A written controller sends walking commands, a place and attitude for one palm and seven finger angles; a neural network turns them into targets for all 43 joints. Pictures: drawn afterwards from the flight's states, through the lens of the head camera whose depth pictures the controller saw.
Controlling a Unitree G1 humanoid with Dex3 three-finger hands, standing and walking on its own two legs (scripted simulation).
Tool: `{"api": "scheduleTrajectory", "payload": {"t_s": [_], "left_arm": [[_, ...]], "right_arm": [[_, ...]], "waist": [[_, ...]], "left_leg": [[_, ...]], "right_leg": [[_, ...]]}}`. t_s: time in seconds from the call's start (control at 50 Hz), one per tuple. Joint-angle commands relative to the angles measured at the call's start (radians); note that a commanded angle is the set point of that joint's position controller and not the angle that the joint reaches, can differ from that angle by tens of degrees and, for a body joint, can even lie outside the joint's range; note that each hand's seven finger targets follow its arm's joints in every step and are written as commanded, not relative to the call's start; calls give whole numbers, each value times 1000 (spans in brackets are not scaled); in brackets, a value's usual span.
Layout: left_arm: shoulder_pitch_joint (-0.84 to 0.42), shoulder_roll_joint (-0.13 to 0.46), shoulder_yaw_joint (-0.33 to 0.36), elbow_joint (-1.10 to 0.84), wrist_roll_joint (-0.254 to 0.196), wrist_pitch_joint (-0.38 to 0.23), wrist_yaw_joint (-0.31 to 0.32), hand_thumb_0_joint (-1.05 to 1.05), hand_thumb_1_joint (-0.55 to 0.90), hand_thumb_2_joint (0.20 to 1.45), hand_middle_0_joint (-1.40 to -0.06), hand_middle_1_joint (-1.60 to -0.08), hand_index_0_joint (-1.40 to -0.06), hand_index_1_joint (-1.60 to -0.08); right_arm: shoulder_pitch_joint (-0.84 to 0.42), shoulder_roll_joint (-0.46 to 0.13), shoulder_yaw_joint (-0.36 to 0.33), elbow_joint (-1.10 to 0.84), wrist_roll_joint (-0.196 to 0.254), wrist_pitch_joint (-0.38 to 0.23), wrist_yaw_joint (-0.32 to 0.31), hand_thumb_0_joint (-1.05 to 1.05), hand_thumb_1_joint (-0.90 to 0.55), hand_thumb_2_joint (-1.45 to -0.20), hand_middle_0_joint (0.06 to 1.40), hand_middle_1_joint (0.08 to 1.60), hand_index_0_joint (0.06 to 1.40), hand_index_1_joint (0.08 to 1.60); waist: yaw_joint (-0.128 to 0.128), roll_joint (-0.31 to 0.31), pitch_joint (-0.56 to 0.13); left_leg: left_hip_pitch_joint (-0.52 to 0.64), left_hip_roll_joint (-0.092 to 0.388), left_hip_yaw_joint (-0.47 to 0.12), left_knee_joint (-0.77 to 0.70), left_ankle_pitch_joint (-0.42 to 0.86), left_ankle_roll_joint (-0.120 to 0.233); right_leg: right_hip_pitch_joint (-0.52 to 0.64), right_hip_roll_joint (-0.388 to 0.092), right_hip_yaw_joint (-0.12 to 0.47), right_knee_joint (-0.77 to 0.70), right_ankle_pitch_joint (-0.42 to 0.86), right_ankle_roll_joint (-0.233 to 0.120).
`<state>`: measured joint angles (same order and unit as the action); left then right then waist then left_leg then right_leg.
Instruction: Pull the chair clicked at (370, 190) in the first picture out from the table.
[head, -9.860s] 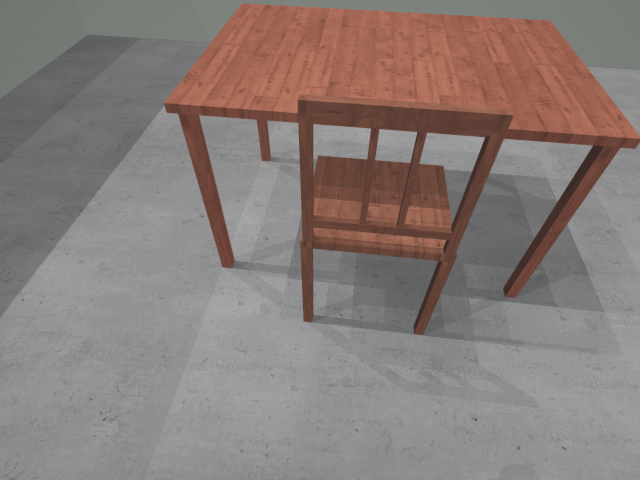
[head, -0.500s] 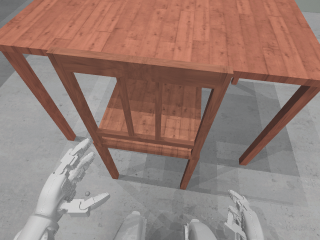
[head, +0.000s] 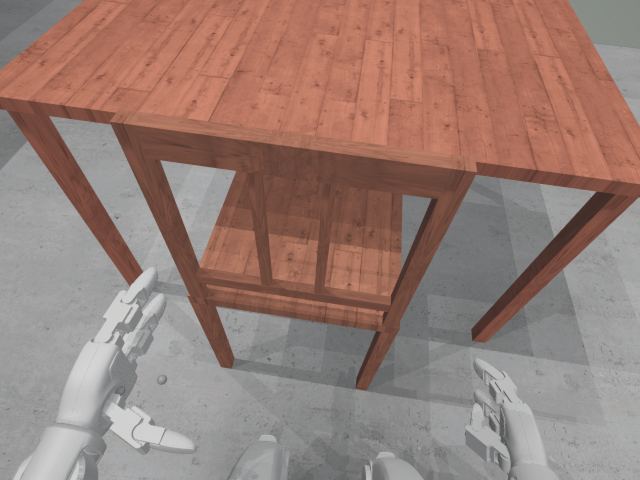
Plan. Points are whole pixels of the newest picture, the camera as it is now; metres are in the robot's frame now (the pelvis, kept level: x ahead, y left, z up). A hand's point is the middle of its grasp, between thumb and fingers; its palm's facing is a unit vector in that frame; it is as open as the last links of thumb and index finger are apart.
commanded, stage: raise the hand toward the chair's back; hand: left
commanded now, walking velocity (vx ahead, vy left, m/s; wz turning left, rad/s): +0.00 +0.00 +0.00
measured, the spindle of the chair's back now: (261, 235) +0.46 +0.12 -0.01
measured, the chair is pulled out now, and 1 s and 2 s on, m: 0.00 0.00 0.00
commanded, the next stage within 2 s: aim the fingers beside a spindle in 0.82 s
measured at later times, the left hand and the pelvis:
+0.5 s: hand (149, 346) +0.25 +0.21 +0.05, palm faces -0.10 -0.99 -0.04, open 16.9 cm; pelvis +0.01 +0.01 +0.01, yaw +0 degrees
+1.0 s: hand (156, 351) +0.25 +0.20 +0.05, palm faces -0.10 -0.99 -0.05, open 16.9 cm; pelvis +0.01 +0.00 +0.01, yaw +0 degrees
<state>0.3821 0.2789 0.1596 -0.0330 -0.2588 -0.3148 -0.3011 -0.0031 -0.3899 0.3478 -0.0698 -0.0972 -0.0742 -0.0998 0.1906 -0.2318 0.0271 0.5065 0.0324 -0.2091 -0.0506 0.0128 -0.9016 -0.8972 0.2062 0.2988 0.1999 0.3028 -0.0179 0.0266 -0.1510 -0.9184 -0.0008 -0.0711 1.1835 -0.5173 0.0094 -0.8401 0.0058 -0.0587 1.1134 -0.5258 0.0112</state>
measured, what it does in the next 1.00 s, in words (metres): stands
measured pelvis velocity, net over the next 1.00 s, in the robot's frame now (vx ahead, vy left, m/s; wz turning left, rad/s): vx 0.01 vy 0.00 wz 0.00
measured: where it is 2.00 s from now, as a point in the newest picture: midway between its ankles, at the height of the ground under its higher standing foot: outside the picture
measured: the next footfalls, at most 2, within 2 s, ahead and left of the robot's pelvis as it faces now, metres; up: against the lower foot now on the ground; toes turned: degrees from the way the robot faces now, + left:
none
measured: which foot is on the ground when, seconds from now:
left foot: down 0.00-1.00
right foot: down 0.00-1.00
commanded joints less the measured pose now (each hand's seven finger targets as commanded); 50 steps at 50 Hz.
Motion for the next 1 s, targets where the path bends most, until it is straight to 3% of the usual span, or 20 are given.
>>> {"api": "scheduleTrajectory", "payload": {"t_s": [0.0,0.12,0.22,0.28,0.32,0.36,0.52,0.64,0.68,0.72,0.82,0.9,0.94,0.98], "left_arm": [[-85,136,93,-206,-27,-58,-15,0,-500,300,-60,-80,-60,-80],[-110,157,126,-162,-36,-48,-34,0,-500,300,-60,-80,-60,-80],[-141,176,147,-128,-45,-35,-47,0,-500,300,-60,-80,-60,-80],[-165,179,148,-149,-50,-38,-54,0,-500,300,-60,-80,-60,-80],[-147,189,170,-130,-56,-36,-53,0,-500,300,-60,-80,-60,-80],[-136,163,149,-122,-62,-36,-58,0,-500,300,-60,-80,-60,-80],[-137,194,169,-115,-51,-54,-44,0,-500,300,-60,-80,-60,-80],[-145,171,150,-122,-53,-66,-44,0,-500,300,-60,-80,-60,-80],[-154,173,145,-134,-54,-69,-48,0,-500,300,-60,-80,-60,-80],[-148,185,161,-115,-53,-64,-46,0,-500,300,-60,-80,-60,-80],[-154,188,160,-117,-53,-58,-53,0,-500,300,-60,-80,-60,-80],[-159,174,148,-118,-56,-57,-56,0,-500,300,-60,-80,-60,-80],[-194,135,97,-112,-50,-58,-55,0,-500,300,-60,-80,-60,-80],[-203,132,88,-107,-42,-58,-50,0,-500,300,-60,-80,-60,-80]], "right_arm": [[-21,-143,-61,-137,2,-50,-16,0,-900,-900,200,300,200,300],[-15,-148,-59,-123,0,-50,-16,0,-900,-900,200,300,200,300],[-12,-158,-57,-120,1,-48,-17,0,-900,-900,200,300,200,300],[-1,-162,-58,-120,3,-51,-16,0,-900,-900,200,300,200,300],[1,-162,-63,-116,2,-52,-16,0,-900,-900,200,300,200,300],[4,-161,-63,-117,4,-53,-11,0,-900,-900,200,300,200,300],[7,-166,-69,-116,3,-55,-6,0,-900,-900,200,300,200,300],[10,-163,-66,-116,1,-51,-3,0,-900,-900,200,300,200,300],[3,-163,-66,-117,3,-52,-4,0,-900,-900,200,300,200,300],[3,-165,-66,-115,1,-50,-6,0,-900,-900,200,300,200,300],[-2,-163,-64,-118,3,-50,-9,0,-900,-900,200,300,200,300],[-2,-163,-61,-123,5,-49,-11,0,-900,-900,200,300,200,300],[-2,-162,-56,-120,4,-52,-11,0,-900,-900,200,300,200,300],[0,-166,-57,-119,2,-56,-12,0,-900,-900,200,300,200,300]], "waist": [[-6,60,-196],[-6,54,-207],[-5,46,-194],[-6,72,-216],[-2,44,-229],[-4,46,-220],[-3,55,-206],[-13,56,-209],[-12,84,-201],[-12,45,-205],[-13,53,-200],[-16,45,-193],[-31,41,-176],[-28,52,-178]], "left_leg": [[241,8,-3,-211,227,11],[260,12,-7,-207,291,8],[253,11,-11,-225,270,7],[289,15,-16,-236,300,1],[286,14,-11,-231,318,4],[289,14,-13,-237,329,1],[267,13,-4,-233,300,5],[265,14,-2,-228,302,6],[276,13,-2,-231,283,6],[258,13,-2,-228,280,10],[258,12,-1,-227,262,10],[256,11,-1,-230,251,10],[245,12,-3,-224,221,12],[243,13,-6,-220,218,10]], "right_leg": [[70,13,-16,-170,164,-41],[77,16,-17,-164,215,-39],[84,16,-20,-178,194,-40],[87,14,-23,-178,207,-38],[105,16,-21,-184,228,-37],[108,15,-25,-184,235,-36],[106,14,-15,-187,218,-39],[100,12,-16,-184,224,-37],[92,11,-13,-190,207,-38],[102,14,-13,-190,211,-38],[101,13,-10,-193,199,-38],[93,12,-12,-195,190,-36],[66,11,-13,-193,164,-33],[57,9,-13,-185,159,-35]]}}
